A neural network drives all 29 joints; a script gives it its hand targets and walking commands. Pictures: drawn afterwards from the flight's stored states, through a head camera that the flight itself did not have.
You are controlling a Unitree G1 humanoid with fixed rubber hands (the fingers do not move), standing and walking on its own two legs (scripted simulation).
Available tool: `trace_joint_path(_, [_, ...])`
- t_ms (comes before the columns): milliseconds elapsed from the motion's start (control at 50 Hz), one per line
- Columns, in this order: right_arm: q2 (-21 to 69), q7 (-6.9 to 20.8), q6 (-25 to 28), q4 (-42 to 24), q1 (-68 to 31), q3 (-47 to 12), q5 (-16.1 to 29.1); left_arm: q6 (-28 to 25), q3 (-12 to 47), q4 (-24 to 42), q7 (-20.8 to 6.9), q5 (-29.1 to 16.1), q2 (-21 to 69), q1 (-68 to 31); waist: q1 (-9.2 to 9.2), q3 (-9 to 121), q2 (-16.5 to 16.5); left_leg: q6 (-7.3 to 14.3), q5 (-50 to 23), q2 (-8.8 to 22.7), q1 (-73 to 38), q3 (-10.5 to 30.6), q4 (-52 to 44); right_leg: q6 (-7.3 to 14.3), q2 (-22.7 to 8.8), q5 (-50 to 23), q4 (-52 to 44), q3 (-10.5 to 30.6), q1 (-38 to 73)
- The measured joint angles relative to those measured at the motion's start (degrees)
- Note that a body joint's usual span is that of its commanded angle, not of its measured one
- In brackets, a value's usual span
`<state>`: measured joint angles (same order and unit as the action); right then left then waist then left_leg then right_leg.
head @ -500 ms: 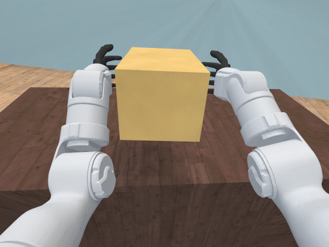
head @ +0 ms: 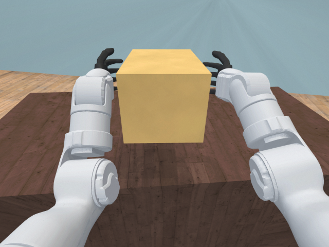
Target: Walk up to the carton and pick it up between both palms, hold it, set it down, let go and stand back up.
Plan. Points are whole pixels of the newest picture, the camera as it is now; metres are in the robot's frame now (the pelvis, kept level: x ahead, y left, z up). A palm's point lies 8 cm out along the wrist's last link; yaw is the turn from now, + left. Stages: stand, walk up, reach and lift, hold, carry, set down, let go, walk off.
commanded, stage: hold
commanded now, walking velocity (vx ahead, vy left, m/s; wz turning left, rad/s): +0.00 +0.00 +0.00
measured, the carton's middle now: (162, 88) +0.44 +0.00 +0.27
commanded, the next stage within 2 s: none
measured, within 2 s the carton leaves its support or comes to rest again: neither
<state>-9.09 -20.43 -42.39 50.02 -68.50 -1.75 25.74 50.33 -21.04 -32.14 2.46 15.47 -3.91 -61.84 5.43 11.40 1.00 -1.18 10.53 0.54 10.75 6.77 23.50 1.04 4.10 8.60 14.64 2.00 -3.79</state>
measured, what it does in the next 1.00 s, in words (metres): stands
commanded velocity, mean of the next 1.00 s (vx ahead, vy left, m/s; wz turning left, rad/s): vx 0.00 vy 0.00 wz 0.00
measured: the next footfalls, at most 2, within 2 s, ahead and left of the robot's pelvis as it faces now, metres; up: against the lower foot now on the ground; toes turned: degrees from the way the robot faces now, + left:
none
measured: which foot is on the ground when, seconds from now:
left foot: down 0.00-1.00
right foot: down 0.00-1.00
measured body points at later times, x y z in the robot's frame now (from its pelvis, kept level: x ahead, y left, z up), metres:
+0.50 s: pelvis +0.00 +0.00 +0.00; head -0.09 +0.02 +0.44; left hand +0.40 +0.14 +0.31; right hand +0.38 -0.13 +0.31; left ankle +0.03 +0.13 -0.75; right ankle -0.01 -0.11 -0.75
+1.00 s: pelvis +0.00 +0.00 +0.00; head -0.09 +0.03 +0.44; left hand +0.40 +0.14 +0.30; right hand +0.39 -0.13 +0.31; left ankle +0.03 +0.13 -0.75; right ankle -0.01 -0.11 -0.75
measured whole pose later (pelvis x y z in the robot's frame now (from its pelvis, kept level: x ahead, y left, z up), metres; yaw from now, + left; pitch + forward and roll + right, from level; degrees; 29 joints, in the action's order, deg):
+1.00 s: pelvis +0.00 +0.00 +0.00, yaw +1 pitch -2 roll -2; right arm -8.8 -20.4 -41.2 50.4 -67.6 -3.1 26.6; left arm 51.0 -19.0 -30.4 2.4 15.1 -4.5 -60.1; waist 6.2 11.5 -0.1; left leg -1.4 11.0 0.6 11.7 7.5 24.4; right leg 1.1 4.3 8.6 14.2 1.3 -3.9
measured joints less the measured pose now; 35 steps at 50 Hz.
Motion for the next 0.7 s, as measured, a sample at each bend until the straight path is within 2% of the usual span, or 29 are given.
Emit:
trace_joint_path(80, [0.1, 0.1, -0.2, 1.2, -0.3, -0.9, -0.2, -0.3, -0.2, -1.2, -0.3, 0.0, -0.2, 0.2, -0.38, 0.7, -0.5, -0.1, 0.0, 0.2, 0.2, -0.3, -0.1, 0.1, 0.2, -0.1, 0.0, 0.3, -0.3])
trace_joint_path(140, [0.2, 0.2, 0.2, 0.6, 0.3, -0.7, -0.2, -0.2, 1.5, -0.3, 0.0, -1.1, -0.7, 1.1, 0.16, 1.0, -0.9, -0.3, 0.2, 0.3, 0.8, 0.3, 0.5, 0.3, 0.3, 0.0, 0.1, -0.3, -0.5])
trace_joint_path(240, [0.7, 0.3, 1.4, 1.4, 0.3, 0.4, -0.1, 0.0, 1.3, -0.2, 0.1, -0.6, -0.7, 0.6, 0.63, 0.5, -1.5, -0.5, 0.2, 0.2, 0.6, 0.8, 0.7, 0.4, 0.4, 0.1, 0.1, -0.7, -0.2])
trace_joint_path(620, [-0.1, 0.2, 0.8, -0.5, 1.4, -2.6, 0.7, -0.2, 0.0, 0.4, 0.0, -0.6, -0.2, 1.0, 0.13, 0.4, -0.4, -0.2, 0.4, 0.2, 0.0, 0.6, 0.5, 0.2, 0.3, 0.1, -0.5, -0.6, 0.5])
trace_joint_path(700, [0.3, 0.2, 0.7, -0.3, 1.1, -1.1, -0.1, -0.3, 0.8, -0.1, -0.1, -0.8, -0.6, 0.7, 0.18, 0.7, -0.7, -0.3, 0.6, 0.2, 0.2, 0.8, 0.7, 0.3, 0.4, 0.2, -0.4, -0.7, 0.5])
